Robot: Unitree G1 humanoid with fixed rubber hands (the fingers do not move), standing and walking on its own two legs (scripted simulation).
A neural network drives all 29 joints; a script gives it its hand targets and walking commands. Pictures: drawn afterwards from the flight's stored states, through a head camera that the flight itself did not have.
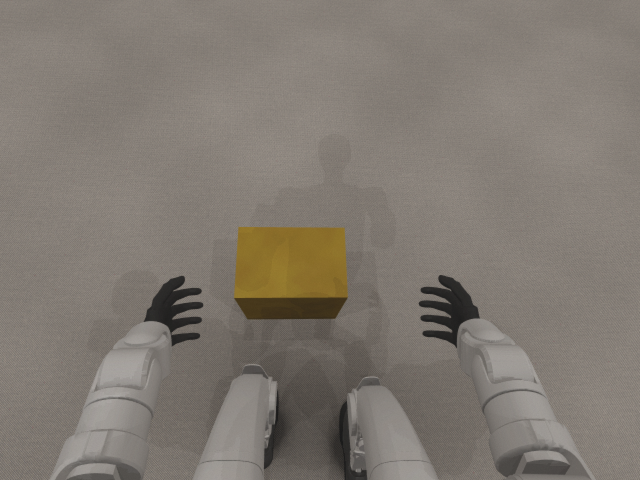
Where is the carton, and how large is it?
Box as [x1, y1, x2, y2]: [234, 227, 347, 318]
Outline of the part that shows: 238,227 234,298 247,318 334,318 347,297 344,228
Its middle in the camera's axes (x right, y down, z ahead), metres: -0.07 +0.10 +1.00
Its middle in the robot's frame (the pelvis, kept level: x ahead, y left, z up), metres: +0.49 +0.04 -0.55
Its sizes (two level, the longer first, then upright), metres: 0.248 0.167 0.274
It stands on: the floor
